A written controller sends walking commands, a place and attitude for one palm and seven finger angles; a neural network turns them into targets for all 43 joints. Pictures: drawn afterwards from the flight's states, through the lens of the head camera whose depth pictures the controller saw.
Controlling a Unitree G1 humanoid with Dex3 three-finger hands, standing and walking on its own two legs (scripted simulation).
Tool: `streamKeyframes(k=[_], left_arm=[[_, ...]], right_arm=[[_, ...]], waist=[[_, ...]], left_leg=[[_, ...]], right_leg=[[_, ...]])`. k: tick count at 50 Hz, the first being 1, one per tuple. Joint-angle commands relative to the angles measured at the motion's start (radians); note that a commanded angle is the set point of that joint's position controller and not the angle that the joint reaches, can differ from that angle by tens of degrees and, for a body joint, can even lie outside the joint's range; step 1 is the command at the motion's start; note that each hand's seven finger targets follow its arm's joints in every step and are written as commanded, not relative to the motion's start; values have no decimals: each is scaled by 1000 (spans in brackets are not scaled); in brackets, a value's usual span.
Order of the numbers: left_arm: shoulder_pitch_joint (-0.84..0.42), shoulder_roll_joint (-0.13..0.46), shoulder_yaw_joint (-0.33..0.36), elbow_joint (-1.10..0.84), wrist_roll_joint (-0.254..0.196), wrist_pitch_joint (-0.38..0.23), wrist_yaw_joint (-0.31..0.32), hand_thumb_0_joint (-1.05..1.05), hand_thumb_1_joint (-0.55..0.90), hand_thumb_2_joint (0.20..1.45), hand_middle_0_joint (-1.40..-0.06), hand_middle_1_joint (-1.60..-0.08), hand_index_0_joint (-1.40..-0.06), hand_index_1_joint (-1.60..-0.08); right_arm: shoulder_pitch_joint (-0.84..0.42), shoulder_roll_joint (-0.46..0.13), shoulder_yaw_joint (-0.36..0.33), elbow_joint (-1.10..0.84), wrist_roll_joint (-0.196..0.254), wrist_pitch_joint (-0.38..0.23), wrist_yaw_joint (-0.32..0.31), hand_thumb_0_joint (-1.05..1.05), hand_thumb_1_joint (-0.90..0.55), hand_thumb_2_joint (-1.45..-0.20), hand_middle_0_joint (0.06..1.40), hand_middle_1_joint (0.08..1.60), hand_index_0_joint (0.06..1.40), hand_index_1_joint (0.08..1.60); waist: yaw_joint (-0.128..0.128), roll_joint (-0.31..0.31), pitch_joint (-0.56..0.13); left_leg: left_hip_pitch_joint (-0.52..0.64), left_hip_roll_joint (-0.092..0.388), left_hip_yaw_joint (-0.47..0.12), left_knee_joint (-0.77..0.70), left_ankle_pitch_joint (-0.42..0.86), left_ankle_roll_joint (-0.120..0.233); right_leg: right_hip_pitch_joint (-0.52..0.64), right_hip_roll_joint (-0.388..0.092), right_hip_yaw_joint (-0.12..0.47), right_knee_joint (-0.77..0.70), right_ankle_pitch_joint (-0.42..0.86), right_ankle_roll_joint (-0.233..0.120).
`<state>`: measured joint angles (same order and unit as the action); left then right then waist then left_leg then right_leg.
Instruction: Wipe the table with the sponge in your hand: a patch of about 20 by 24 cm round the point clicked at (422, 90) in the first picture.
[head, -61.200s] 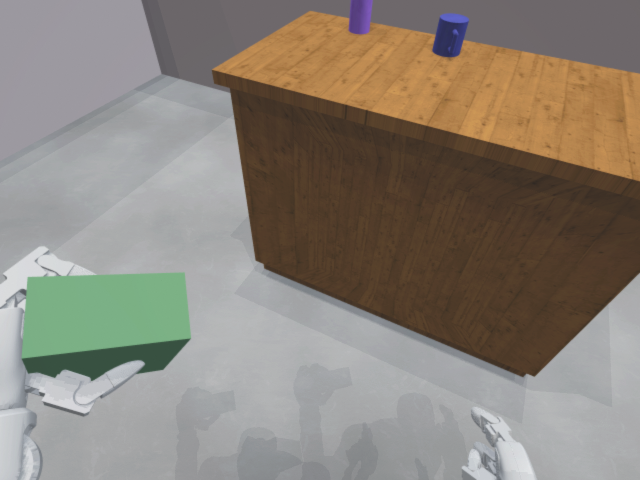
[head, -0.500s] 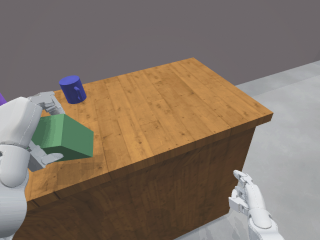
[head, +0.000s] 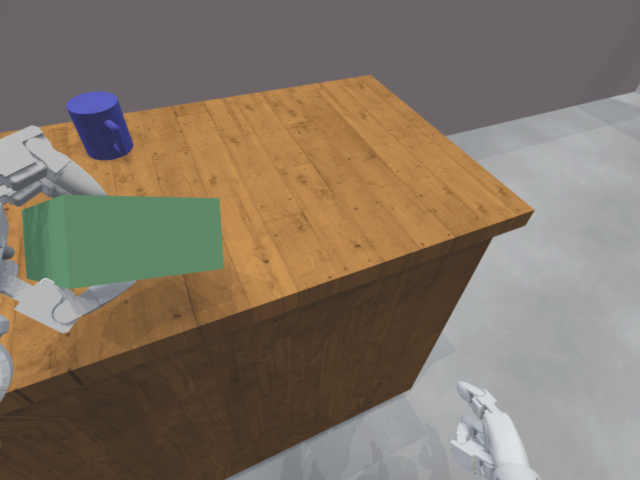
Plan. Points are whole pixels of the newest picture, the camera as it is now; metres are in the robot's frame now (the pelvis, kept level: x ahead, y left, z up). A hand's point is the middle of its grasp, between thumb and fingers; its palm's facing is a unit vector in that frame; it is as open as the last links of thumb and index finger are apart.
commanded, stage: step back with the hand held close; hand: left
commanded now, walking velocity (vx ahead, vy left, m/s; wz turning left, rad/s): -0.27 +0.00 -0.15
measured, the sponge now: (143, 237) +0.28 +0.19 +0.21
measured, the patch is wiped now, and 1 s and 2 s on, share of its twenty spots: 1.00 1.00 1.00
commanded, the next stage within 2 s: stop stepping back and stand still in 1.10 s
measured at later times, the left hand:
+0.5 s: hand out of the picture +0.17 +0.26 +0.28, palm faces +0.47 -0.80 -0.37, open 9.7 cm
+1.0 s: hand out of the picture +0.07 +0.26 +0.29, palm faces +0.45 -0.79 -0.41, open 9.7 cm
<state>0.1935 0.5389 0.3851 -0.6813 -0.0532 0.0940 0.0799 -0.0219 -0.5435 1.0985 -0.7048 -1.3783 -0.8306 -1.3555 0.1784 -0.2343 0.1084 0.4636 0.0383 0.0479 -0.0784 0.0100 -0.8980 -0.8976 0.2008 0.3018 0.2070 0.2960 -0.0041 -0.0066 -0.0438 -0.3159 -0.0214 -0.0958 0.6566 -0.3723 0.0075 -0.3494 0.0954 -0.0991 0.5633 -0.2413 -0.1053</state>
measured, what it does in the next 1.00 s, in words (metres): walks backwards: right foot, then left foot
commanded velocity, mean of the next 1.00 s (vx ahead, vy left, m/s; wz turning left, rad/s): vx -0.33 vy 0.00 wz -0.15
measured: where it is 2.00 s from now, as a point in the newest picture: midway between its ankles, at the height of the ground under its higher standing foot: outside the picture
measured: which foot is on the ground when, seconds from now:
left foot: down 0.00-0.66, up 0.68-0.78, down 0.80-1.00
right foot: down 0.00-0.44, up 0.46-0.56, down 0.58-0.84, up 0.86-1.00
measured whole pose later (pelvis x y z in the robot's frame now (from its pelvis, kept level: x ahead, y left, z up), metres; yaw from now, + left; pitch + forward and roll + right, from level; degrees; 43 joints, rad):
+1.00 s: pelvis -0.16 +0.04 +0.01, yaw -4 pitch +2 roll -3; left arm 0.24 0.57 0.60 -0.87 -0.06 -0.18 0.13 -0.02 -0.56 1.10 -0.72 -1.38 -0.84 -1.37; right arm 0.14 -0.16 0.01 0.59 0.02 -0.08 -0.03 0.01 -0.90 -0.90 0.20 0.30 0.20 0.30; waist 0.03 -0.07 0.08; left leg -0.42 0.06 0.03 0.61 -0.23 0.01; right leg -0.56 0.06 0.04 1.06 -0.52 0.02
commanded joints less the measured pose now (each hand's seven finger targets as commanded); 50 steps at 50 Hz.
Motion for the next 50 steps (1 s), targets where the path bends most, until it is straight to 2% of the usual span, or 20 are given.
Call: streamKeyframes(k=[1,3,7,14,15,19,22,24,26,28,31,34,37,39,41,42,43,44,48,50], left_arm=[[-28,253,311,-409,-27,-206,100,0,100,1300,-1200,-1600,-1200,-1600],[-21,257,339,-383,-29,-224,107,0,100,1300,-1200,-1600,-1200,-1600],[-70,242,336,-190,-25,-232,109,0,100,1300,-1200,-1600,-1200,-1600],[-79,212,290,-95,-26,-222,91,0,100,1300,-1200,-1600,-1200,-1600],[-82,219,290,-142,-23,-227,93,0,100,1300,-1200,-1600,-1200,-1600],[-46,192,291,-291,-11,-252,95,0,100,1300,-1200,-1600,-1200,-1600],[-130,198,311,-351,23,-273,98,0,100,1300,-1200,-1600,-1200,-1600],[-185,197,308,-292,29,-272,94,0,100,1300,-1200,-1600,-1200,-1600],[-204,179,291,-198,17,-268,87,0,100,1300,-1200,-1600,-1200,-1600],[-218,150,257,-93,9,-266,72,0,100,1300,-1200,-1600,-1200,-1600],[-272,108,177,-9,1,-267,45,0,100,1300,-1200,-1600,-1200,-1600],[-197,121,163,-54,-20,-261,39,0,100,1300,-1200,-1600,-1200,-1600],[-107,158,204,-198,-34,-271,40,0,100,1300,-1200,-1600,-1200,-1600],[-34,202,275,-278,-41,-280,51,0,100,1300,-1200,-1600,-1200,-1600],[4,236,343,-401,-39,-303,68,0,100,1300,-1200,-1600,-1200,-1600],[8,232,351,-460,-34,-314,75,0,100,1300,-1200,-1600,-1200,-1600],[-18,243,364,-470,-31,-320,80,0,100,1300,-1200,-1600,-1200,-1600],[-53,240,357,-499,-25,-337,81,0,100,1300,-1200,-1600,-1200,-1600],[-136,194,315,-330,-12,-311,98,0,100,1300,-1200,-1600,-1200,-1600],[-215,162,271,-244,-5,-291,93,0,100,1300,-1200,-1600,-1200,-1600]], right_arm=[[-67,-131,-92,-121,-25,-45,2,0,-900,-900,200,300,200,300],[-29,-117,-105,-98,-22,-43,12,0,-900,-900,200,300,200,300],[-7,-125,-133,-47,-10,-52,9,0,-900,-900,200,300,200,300],[-38,-138,-136,-60,4,-50,11,0,-900,-900,200,300,200,300],[-58,-141,-134,-69,1,-51,9,0,-900,-900,200,300,200,300],[-84,-136,-127,-83,-13,-65,18,0,-900,-900,200,300,200,300],[-71,-131,-134,-75,-34,-96,22,0,-900,-900,200,300,200,300],[-39,-119,-137,-52,-40,-116,27,0,-900,-900,200,300,200,300],[-29,-105,-129,-21,-36,-122,28,0,-900,-900,200,300,200,300],[-38,-105,-121,-5,-24,-119,32,0,-900,-900,200,300,200,300],[-67,-101,-120,-3,-7,-104,28,0,-900,-900,200,300,200,300],[-78,-91,-136,-43,24,-75,22,0,-900,-900,200,300,200,300],[-122,-64,-115,-89,23,-60,26,0,-900,-900,200,300,200,300],[-135,-61,-111,-89,13,-57,22,0,-900,-900,200,300,200,300],[-123,-90,-127,-85,-5,-65,12,0,-900,-900,200,300,200,300],[-110,-96,-135,-101,-14,-81,18,0,-900,-900,200,300,200,300],[-77,-76,-143,-89,-22,-101,28,0,-900,-900,200,300,200,300],[-56,-68,-141,-59,-36,-132,33,0,-900,-900,200,300,200,300],[-11,-95,-171,26,-5,-189,48,0,-900,-900,200,300,200,300],[-27,-103,-174,32,-3,-192,46,0,-900,-900,200,300,200,300]], waist=[[13,251,-235],[-5,142,-274],[-23,53,-252],[-18,15,-114],[-15,58,-120],[-6,108,-84],[-3,237,-100],[-5,232,-86],[3,160,-103],[0,132,-106],[-23,29,-129],[-29,-85,-122],[-15,-87,-104],[-14,-102,-106],[-9,69,-176],[-9,233,-236],[-14,301,-262],[-17,357,-281],[-23,229,-273],[-26,253,-240]], left_leg=[[-56,165,-175,-143,477,61],[-45,157,-137,-71,601,35],[-27,158,-126,-43,515,23],[-160,138,-124,-66,33,40],[-161,140,-131,-101,3,45],[-303,176,-200,-244,-200,82],[-365,269,-296,-376,-166,123],[-318,282,-284,-356,-26,133],[-134,258,-248,-255,239,105],[-29,218,-201,-163,322,66],[-2,141,-95,12,305,13],[35,72,8,245,85,-18],[-29,98,12,236,-5,-15],[-38,114,22,82,40,-7],[20,208,-75,-164,336,40],[99,314,-186,-206,642,88],[208,380,-200,-198,885,121],[234,384,-190,-191,924,124],[370,333,-42,-146,921,93],[347,318,-41,-166,862,89]], right_leg=[[215,-187,165,54,346,65],[228,-212,185,49,416,49],[176,-231,199,28,385,44],[62,-240,227,-48,115,37],[63,-243,231,-37,89,32],[105,-148,192,41,-31,63],[169,-67,156,265,-83,94],[125,-64,169,298,-143,97],[50,-64,163,117,-159,91],[60,-74,153,-112,-54,87],[76,-204,215,-148,377,34],[-71,-379,340,-166,447,-38],[-60,-406,332,-141,465,-33],[-30,-373,297,-85,480,-6],[-18,-235,195,105,403,64],[-71,-116,126,255,123,117],[-213,-70,140,406,-231,121],[-264,-76,183,544,-334,120],[-309,-48,172,531,-287,141],[-252,-44,139,423,-255,146]])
